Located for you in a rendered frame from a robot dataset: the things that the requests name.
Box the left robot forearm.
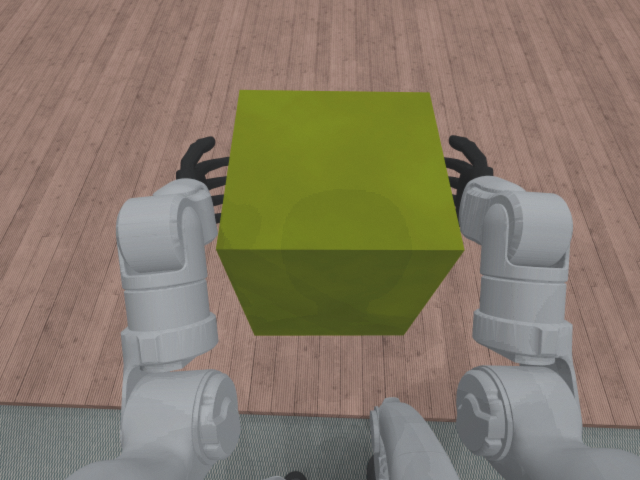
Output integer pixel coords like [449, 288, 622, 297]
[116, 178, 219, 446]

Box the right robot forearm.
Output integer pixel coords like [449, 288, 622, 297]
[459, 176, 582, 425]

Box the left robot upper arm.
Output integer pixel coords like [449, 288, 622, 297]
[65, 369, 241, 480]

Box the left robot hand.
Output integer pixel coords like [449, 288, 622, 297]
[176, 136, 230, 224]

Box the right robot shin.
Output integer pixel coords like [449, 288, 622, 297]
[374, 397, 400, 480]

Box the right robot hand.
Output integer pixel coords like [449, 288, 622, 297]
[444, 135, 493, 227]

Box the right robot upper arm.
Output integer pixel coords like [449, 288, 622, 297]
[456, 365, 640, 480]

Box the robot right thigh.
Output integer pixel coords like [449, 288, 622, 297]
[370, 402, 460, 480]

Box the carton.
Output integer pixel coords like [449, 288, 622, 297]
[216, 90, 464, 336]

